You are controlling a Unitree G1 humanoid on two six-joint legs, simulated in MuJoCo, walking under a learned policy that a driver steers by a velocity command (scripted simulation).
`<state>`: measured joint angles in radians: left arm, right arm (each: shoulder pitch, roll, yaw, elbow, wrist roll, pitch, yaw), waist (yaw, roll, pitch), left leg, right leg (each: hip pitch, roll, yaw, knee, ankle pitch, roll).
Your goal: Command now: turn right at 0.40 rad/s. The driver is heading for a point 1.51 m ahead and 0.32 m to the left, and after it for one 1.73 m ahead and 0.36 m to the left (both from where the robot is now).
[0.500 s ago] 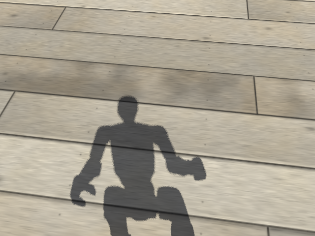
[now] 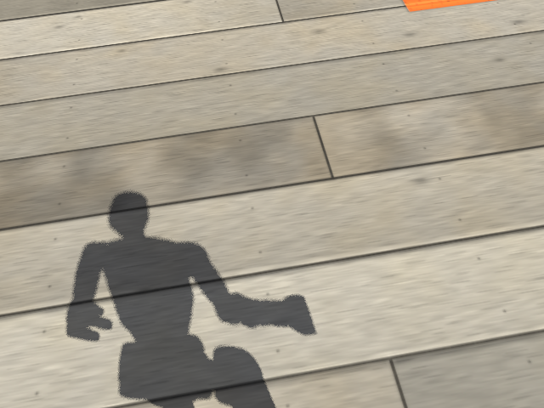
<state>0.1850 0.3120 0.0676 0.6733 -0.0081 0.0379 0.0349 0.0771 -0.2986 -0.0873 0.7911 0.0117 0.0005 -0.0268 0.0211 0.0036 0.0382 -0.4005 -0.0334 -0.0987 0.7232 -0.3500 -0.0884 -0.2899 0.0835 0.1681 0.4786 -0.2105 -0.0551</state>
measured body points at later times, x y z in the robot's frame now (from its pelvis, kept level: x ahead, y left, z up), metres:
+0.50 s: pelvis +0.03 +0.03 -0.01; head +0.05 +0.03 +0.44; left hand +0.09 +0.34 -0.11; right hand +0.23 -0.22 -0.11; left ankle +0.01 +0.15 -0.71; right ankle +0.02 -0.09 -0.74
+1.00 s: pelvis +0.21 +0.18 +0.00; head +0.22 +0.21 +0.45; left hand +0.21 +0.49 -0.11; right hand +0.40 -0.03 -0.10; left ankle +0.17 +0.24 -0.74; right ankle +0.31 +0.03 -0.65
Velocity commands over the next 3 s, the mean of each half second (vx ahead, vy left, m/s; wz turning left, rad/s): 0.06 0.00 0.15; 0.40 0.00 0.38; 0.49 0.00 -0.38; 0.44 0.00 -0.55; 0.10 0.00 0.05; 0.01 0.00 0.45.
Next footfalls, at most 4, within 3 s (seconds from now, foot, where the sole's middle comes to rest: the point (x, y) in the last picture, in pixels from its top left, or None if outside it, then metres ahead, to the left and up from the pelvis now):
0.08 left None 0.06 0.14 -0.78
0.78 left None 0.21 0.26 -0.78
1.32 right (223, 355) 0.59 0.20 -0.78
1.76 left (142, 271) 0.83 0.45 -0.78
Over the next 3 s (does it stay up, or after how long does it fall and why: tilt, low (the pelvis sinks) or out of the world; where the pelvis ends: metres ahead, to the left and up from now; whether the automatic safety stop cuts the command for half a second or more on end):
stays up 0.87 0.37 0.00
